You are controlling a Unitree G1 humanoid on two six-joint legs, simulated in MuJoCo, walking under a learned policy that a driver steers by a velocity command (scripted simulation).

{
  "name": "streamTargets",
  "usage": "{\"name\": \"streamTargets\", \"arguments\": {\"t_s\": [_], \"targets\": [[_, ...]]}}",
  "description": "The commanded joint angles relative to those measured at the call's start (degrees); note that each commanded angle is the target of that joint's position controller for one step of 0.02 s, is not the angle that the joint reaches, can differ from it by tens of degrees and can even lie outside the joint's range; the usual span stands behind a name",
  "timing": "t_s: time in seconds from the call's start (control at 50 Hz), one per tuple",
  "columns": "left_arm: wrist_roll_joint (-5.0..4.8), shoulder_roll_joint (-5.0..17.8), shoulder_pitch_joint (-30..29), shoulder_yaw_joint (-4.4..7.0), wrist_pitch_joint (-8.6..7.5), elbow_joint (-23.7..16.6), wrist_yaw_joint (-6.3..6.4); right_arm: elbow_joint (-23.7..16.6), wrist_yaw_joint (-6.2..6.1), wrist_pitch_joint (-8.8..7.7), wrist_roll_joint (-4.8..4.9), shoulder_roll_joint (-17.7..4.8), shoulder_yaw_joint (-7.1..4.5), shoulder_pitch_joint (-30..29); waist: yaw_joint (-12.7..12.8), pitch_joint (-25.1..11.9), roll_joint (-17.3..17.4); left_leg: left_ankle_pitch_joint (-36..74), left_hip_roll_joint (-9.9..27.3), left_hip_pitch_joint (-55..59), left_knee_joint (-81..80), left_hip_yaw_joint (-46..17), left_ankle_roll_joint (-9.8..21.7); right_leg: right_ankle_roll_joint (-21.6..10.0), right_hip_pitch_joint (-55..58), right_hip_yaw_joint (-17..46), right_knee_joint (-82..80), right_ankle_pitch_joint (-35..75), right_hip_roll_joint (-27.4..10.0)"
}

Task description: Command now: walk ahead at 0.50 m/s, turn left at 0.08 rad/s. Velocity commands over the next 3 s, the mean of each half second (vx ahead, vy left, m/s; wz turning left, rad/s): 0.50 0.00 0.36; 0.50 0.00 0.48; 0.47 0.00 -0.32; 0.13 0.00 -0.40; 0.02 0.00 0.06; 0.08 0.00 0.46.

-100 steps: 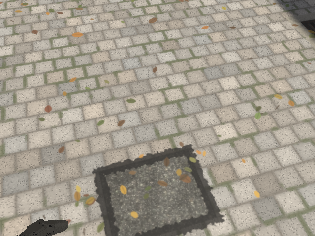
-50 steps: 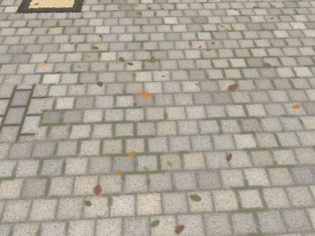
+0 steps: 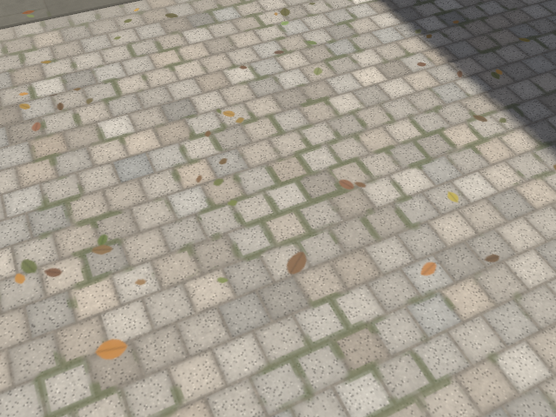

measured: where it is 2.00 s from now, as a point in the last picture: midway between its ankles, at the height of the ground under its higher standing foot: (171, 250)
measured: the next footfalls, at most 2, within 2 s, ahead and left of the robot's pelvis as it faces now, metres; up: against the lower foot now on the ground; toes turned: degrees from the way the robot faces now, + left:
right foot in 0.18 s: +0.28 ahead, -0.15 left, +0.00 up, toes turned +5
left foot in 0.68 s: +0.48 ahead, +0.18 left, +0.00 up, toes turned +24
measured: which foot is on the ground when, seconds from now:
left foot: down 0.00-0.20, up 0.22-0.66, down 0.68-1.00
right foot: up 0.00-0.16, down 0.18-0.68, up 0.70-1.00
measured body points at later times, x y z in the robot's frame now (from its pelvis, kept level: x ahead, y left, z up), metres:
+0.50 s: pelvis +0.27 -0.03 +0.00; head +0.29 -0.02 +0.45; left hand +0.25 +0.26 -0.12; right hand +0.49 -0.26 -0.10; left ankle +0.37 +0.16 -0.68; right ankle +0.24 -0.15 -0.75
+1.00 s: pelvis +0.51 +0.11 +0.00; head +0.53 +0.14 +0.45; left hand +0.55 +0.43 -0.10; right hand +0.71 -0.10 -0.10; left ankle +0.45 +0.16 -0.75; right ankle +0.74 +0.02 -0.68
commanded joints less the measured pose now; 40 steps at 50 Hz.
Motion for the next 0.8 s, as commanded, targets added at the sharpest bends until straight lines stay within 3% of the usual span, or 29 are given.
{"name": "streamTargets", "arguments": {"t_s": [0.02,0.1,0.14,0.16,0.18,0.2,0.22,0.24,0.26,0.28,0.3,0.36,0.42,0.5,0.6,0.64,0.66,0.68,0.7,0.72,0.74,0.76,0.78,0.8], "targets": [[-0.24,1.88,-6.93,0.18,-1.43,-5.29,-0.59,-2.28,-0.50,-0.24,0.66,-10.13,-2.28,0.47,-0.23,1.52,5.94,14.18,13.41,-2.30,-4.90,-8.69,8.25,0.65,3.25,-1.68,-8.22,7.18,2.06],[-0.63,3.36,-10.57,0.71,-2.54,-6.76,-1.70,-0.94,-1.09,1.09,1.01,-10.99,-2.64,2.69,0.11,2.13,6.73,13.96,15.92,1.97,-0.66,-12.63,7.29,-0.40,5.75,-0.50,-14.31,4.74,3.70],[-0.56,5.10,-7.15,1.49,-3.01,-5.92,-1.67,-0.86,-1.44,1.62,0.93,-11.99,-3.09,1.79,2.90,0.56,7.83,18.27,16.32,2.65,3.49,-13.76,6.07,-1.81,12.21,-1.02,-16.64,1.51,4.61],[-0.34,6.86,-1.31,2.49,-3.16,-4.22,-1.27,-1.07,-1.50,1.72,0.85,-11.60,-2.91,1.00,6.15,-2.86,7.38,24.16,14.05,1.07,9.53,-12.24,4.69,-3.33,21.42,-2.05,-18.65,1.59,5.34],[0.47,9.67,7.25,3.62,-3.22,-2.58,-0.69,-1.99,-1.39,1.53,0.19,-9.44,-2.09,0.19,10.26,-9.88,6.13,21.22,10.93,-5.56,21.21,-10.27,2.76,-6.02,36.14,1.26,-16.07,2.78,0.80],[1.62,14.91,15.44,4.92,-2.75,-1.70,-0.08,-4.00,-1.32,0.79,-0.39,-3.95,-0.46,3.77,11.35,-19.95,-5.05,1.52,3.47,-24.54,42.12,-4.95,-1.12,-12.31,58.56,19.36,-15.17,0.38,-13.57],[0.95,12.89,17.07,4.46,-2.07,-0.72,-0.34,-4.02,-1.19,0.06,0.79,-3.89,-0.11,6.81,10.46,-25.09,-14.96,-22.88,1.62,-34.92,53.99,-7.30,-2.20,-17.01,62.14,36.76,-22.15,-9.84,-19.78],[0.38,8.65,14.05,3.23,-1.80,-0.80,-0.25,-4.08,-1.18,0.07,1.97,-9.43,-1.78,3.13,10.77,-15.94,-8.35,-19.66,4.96,-39.40,58.83,-8.91,-2.26,-14.87,54.97,31.47,-24.42,-15.91,-17.52],[0.15,6.65,10.83,2.57,-1.67,-0.85,-0.11,-5.04,-1.18,0.27,1.96,-9.84,-2.07,-0.96,9.90,-9.53,-5.48,-14.78,7.22,-39.93,58.73,-7.21,-2.27,-13.09,47.36,23.55,-25.88,-15.05,-15.31],[0.29,5.12,7.46,2.03,-1.75,-0.43,-0.29,-5.43,-1.23,0.66,1.39,-9.03,-2.15,-2.83,8.13,-5.18,-3.14,-11.17,8.85,-38.13,56.57,-6.43,-2.56,-12.25,39.96,18.07,-28.33,-11.49,-12.84],[0.59,3.67,4.97,1.66,-2.09,-0.16,-0.42,-5.43,-1.24,1.34,0.96,-8.30,-2.47,-3.00,6.36,-2.72,-3.92,-8.53,10.40,-35.73,54.26,-6.73,-2.73,-11.58,34.72,13.50,-30.53,-8.20,-10.94],[0.80,4.33,2.14,2.26,-3.19,1.20,-0.43,-5.97,-1.06,3.23,1.02,-5.09,-2.16,-2.40,3.77,0.00,-3.58,-4.35,11.73,-32.20,51.72,-6.31,-3.81,-12.07,27.49,5.02,-35.11,-0.53,-10.02],[0.98,6.20,2.95,3.04,-3.47,2.95,0.03,-7.72,-0.81,3.62,0.53,-4.64,-2.08,-5.77,3.94,0.95,-1.33,2.94,12.04,-34.68,44.59,-6.59,-4.51,-12.41,28.70,-1.16,-36.21,4.78,-9.94],[0.53,8.51,4.61,3.67,-2.74,4.45,0.69,-9.93,0.87,2.94,0.57,-3.48,-1.35,-12.99,6.50,2.40,-0.01,12.85,10.98,-32.03,30.91,-2.91,-3.54,-10.74,30.55,-8.59,-36.40,6.43,-8.80],[-1.07,11.13,7.96,4.69,-1.02,6.79,0.77,-13.72,2.18,3.29,0.51,-4.85,-1.59,-19.55,8.00,4.31,0.05,7.24,9.52,-32.87,23.32,0.28,-0.54,-8.75,39.60,-11.74,-32.71,10.07,-11.61],[-1.64,12.82,7.44,5.17,-0.20,6.92,0.92,-14.29,2.32,3.60,0.28,-6.51,-2.50,-17.56,5.85,1.74,-1.51,1.08,6.21,-27.32,22.58,3.56,1.67,-7.44,41.82,-13.62,-25.35,26.92,-11.58],[-1.93,13.33,6.76,5.28,0.32,6.82,1.01,-13.29,2.22,3.78,0.34,-8.16,-3.57,-12.38,2.57,-1.57,-1.69,-0.21,3.51,-19.91,21.40,5.51,3.16,-6.44,41.19,-15.11,-17.02,35.42,-10.57],[-1.93,12.21,6.58,4.76,0.63,6.59,1.16,-10.63,1.65,3.98,0.60,-11.28,-5.48,-2.85,-2.34,-6.54,-0.26,2.48,0.39,-6.11,18.54,6.14,5.24,-4.49,36.13,-16.99,-4.37,36.41,-8.08],[0.12,8.86,8.24,3.35,0.31,5.41,1.27,-8.81,0.38,4.58,1.05,-17.07,-7.52,5.78,-4.80,-11.85,8.48,3.93,8.66,11.06,17.13,-8.22,9.17,-1.35,20.93,-17.53,14.84,15.15,-5.02],[1.60,1.81,12.21,1.01,-1.32,2.12,0.66,-10.28,0.48,3.70,1.15,-21.89,-7.51,2.26,2.50,-17.55,20.02,-10.27,20.87,24.89,8.05,-41.99,19.84,1.69,-1.81,-8.27,31.86,-30.94,7.15],[-0.81,7.44,5.31,1.90,-3.12,1.85,0.04,-11.66,1.03,2.65,0.87,-16.34,-5.98,3.10,-2.36,-19.66,11.31,-14.65,22.51,25.44,1.82,-46.51,18.93,0.47,-7.61,1.83,36.05,-29.95,5.64],[-2.43,9.16,1.34,2.34,-4.08,0.38,-0.25,-11.09,1.17,1.79,0.43,-13.57,-5.12,1.31,-2.12,-11.90,9.22,-10.37,21.15,20.19,1.50,-38.64,16.50,-0.98,-11.50,1.19,34.41,-24.18,3.40],[-1.47,8.35,1.14,2.08,-4.59,0.82,0.17,-11.37,1.08,1.43,0.53,-12.14,-4.63,-1.84,0.29,-8.05,4.84,-4.32,18.65,12.45,2.07,-32.11,14.57,-1.57,-8.91,1.31,29.78,-19.29,0.89],[0.07,8.58,1.47,2.42,-4.58,1.42,0.59,-12.05,0.85,1.46,0.24,-10.43,-4.10,-5.59,2.62,-5.47,4.03,2.17,16.48,5.21,1.75,-26.87,13.23,-1.24,-4.75,1.45,24.81,-16.15,-0.70]]}}
Over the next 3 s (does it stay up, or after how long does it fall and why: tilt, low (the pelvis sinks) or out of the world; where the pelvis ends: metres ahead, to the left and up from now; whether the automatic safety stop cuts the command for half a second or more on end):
stays up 1.01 0.22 -0.01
